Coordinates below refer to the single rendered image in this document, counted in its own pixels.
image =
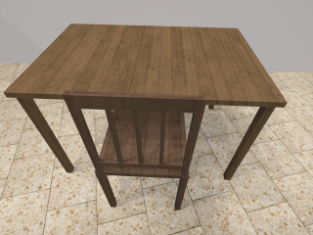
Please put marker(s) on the table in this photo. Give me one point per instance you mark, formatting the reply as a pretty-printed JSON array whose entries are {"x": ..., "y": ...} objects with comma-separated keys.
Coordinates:
[{"x": 215, "y": 62}]

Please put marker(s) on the chair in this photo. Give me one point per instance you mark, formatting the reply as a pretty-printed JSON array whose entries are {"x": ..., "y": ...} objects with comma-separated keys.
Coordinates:
[{"x": 146, "y": 136}]

